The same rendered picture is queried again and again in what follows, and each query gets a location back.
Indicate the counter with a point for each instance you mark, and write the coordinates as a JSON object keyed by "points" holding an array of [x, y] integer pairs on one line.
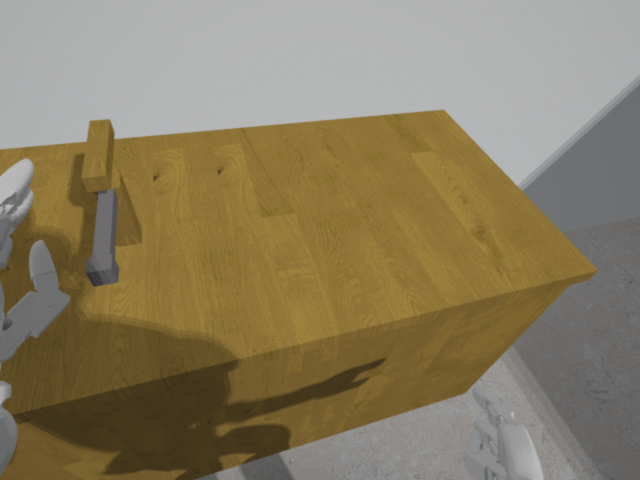
{"points": [[278, 285]]}

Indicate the robot left hand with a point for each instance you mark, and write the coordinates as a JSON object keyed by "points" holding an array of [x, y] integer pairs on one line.
{"points": [[34, 312]]}

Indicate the robot right hand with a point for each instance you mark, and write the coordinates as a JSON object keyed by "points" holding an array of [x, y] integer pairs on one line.
{"points": [[512, 453]]}

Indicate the tap lever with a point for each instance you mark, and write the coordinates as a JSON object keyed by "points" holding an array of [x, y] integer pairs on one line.
{"points": [[101, 268]]}

